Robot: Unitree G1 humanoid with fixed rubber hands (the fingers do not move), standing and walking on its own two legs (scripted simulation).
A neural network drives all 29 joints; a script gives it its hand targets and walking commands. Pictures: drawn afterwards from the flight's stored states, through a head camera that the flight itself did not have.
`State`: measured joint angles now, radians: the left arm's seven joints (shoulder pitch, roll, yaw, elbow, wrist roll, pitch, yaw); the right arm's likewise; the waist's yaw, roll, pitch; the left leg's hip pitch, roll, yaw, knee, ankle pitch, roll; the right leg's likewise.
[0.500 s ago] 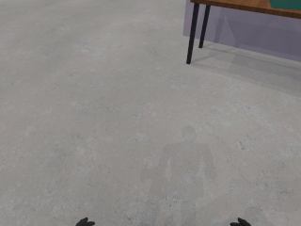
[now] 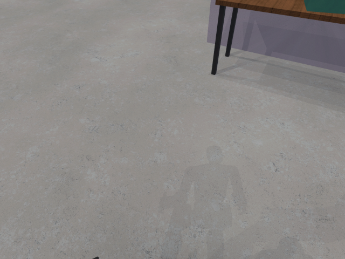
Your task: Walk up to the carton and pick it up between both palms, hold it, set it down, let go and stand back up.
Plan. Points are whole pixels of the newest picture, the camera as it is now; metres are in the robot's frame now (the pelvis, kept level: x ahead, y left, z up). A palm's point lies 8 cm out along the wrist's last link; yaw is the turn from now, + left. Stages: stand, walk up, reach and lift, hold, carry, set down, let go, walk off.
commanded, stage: stand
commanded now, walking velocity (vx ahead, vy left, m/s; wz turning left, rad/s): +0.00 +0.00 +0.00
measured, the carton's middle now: out of the picture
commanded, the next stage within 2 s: walk up in 1.84 s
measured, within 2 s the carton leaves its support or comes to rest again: neither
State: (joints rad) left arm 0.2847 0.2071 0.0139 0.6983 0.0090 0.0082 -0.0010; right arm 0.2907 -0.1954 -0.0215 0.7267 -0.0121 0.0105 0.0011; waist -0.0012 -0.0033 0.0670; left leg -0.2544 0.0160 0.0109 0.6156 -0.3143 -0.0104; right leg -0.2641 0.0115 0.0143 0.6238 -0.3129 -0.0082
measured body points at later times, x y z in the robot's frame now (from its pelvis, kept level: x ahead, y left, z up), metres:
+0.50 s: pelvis +0.00 +0.01 +0.00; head +0.01 +0.01 +0.45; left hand +0.09 +0.25 -0.12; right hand +0.08 -0.24 -0.13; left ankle +0.01 +0.13 -0.73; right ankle +0.02 -0.11 -0.73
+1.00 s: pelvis +0.00 +0.01 +0.01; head +0.01 +0.01 +0.45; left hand +0.08 +0.25 -0.13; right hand +0.06 -0.24 -0.13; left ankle +0.01 +0.13 -0.73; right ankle +0.02 -0.11 -0.73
